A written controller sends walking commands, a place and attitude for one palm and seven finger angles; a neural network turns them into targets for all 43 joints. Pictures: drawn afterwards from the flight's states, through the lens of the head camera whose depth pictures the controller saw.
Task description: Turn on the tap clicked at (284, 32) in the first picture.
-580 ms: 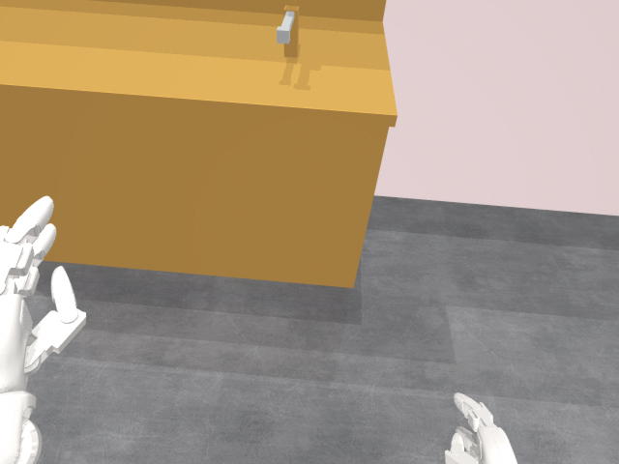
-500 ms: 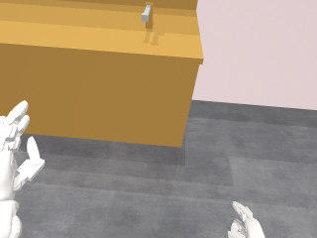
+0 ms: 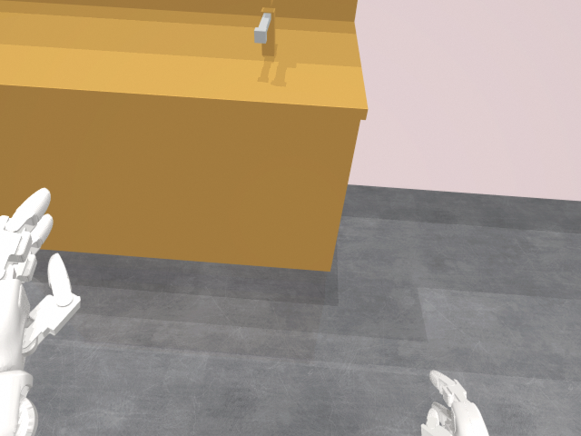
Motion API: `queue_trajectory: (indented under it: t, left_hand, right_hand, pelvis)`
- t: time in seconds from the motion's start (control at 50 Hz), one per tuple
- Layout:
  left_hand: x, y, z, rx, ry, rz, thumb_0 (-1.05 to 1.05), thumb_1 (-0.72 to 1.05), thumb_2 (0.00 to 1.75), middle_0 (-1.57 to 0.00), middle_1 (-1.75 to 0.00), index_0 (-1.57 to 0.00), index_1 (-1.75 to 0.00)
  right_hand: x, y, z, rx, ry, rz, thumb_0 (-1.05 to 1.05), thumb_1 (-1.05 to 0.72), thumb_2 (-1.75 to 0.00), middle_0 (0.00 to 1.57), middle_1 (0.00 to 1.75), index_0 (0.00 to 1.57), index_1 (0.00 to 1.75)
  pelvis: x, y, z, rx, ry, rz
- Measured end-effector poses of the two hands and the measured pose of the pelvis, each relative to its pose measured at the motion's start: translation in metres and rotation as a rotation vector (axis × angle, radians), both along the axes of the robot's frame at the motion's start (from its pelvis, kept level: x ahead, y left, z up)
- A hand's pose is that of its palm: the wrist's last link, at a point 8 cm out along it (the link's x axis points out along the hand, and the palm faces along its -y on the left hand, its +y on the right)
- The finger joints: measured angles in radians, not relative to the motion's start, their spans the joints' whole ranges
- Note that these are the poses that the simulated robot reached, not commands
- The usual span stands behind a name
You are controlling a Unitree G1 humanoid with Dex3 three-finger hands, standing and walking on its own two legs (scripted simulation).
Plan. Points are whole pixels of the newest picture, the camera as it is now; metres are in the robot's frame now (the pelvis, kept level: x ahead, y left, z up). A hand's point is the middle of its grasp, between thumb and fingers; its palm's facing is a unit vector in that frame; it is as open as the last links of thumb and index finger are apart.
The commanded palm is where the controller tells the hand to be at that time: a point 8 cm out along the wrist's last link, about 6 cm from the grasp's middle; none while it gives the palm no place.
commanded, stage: turn to face it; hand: left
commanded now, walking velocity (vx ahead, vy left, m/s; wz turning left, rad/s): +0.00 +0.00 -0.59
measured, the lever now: (260, 35) +0.96 +0.14 +0.15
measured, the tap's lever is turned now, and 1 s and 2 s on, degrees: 0 0 0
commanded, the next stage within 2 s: take the last steps up to it in 0.84 s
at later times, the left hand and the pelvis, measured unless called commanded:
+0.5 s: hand (128, 287) +0.23 +0.19 +0.16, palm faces +0.28 -0.87 -0.42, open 7.4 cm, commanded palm +0.18 +0.24 +0.18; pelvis -0.02 -0.01 -0.02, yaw -9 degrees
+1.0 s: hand (157, 294) +0.22 +0.16 +0.16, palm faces +0.17 -0.90 -0.40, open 7.4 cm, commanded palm +0.19 +0.20 +0.18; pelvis -0.05 -0.02 -0.01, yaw -18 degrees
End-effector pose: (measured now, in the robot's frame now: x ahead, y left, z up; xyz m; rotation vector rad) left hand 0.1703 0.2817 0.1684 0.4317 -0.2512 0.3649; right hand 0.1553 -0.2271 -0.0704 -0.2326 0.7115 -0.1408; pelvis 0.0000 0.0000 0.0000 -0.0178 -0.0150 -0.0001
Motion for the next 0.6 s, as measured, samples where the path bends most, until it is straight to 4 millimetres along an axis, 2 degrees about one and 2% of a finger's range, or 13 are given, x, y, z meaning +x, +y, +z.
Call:
queue_trajectory:
  t: [0.12,0.22,0.34,0.52,0.6]
  left_hand:
    - [0.004,-0.005,0.000,0.002,-0.018,-0.009,0.01,0.89,0.90,-0.21,-0.30,-0.21,-0.30]
    - [0.013,-0.020,-0.003,-0.005,-0.031,-0.049,0.01,0.89,0.90,-0.20,-0.30,-0.21,-0.30]
    - [0.020,-0.037,-0.003,0.008,-0.046,-0.123,0.01,0.89,0.90,-0.21,-0.30,-0.21,-0.30]
    - [0.025,-0.045,0.002,0.088,-0.042,-0.151,0.01,0.89,0.90,-0.21,-0.30,-0.21,-0.30]
    - [0.027,-0.065,0.000,0.084,-0.046,-0.163,0.01,0.89,0.90,-0.21,-0.30,-0.21,-0.30]
  right_hand:
    - [-0.003,-0.003,0.000,0.016,-0.025,-0.019,0.01,-0.90,-0.90,0.20,0.30,0.20,0.30]
    - [-0.011,-0.012,-0.004,0.027,-0.041,-0.052,0.01,-0.90,-0.90,0.20,0.30,0.20,0.30]
    - [-0.033,-0.028,-0.013,0.017,-0.011,-0.115,0.01,-0.90,-0.90,0.20,0.30,0.20,0.30]
    - [-0.069,-0.041,-0.034,0.040,0.026,-0.208,0.01,-0.91,-0.90,0.20,0.30,0.20,0.30]
    - [-0.079,-0.044,-0.048,0.085,0.025,-0.204,0.01,-0.91,-0.90,0.20,0.30,0.20,0.30]
  pelvis:
    - [-0.006,-0.003,-0.004,0.011,0.005,-0.050]
    - [-0.013,-0.007,-0.011,0.020,0.009,-0.088]
    - [-0.018,-0.009,-0.016,0.027,0.020,-0.118]
    - [-0.022,-0.013,-0.025,0.056,0.007,-0.176]
    - [-0.025,-0.024,-0.030,0.038,-0.020,-0.194]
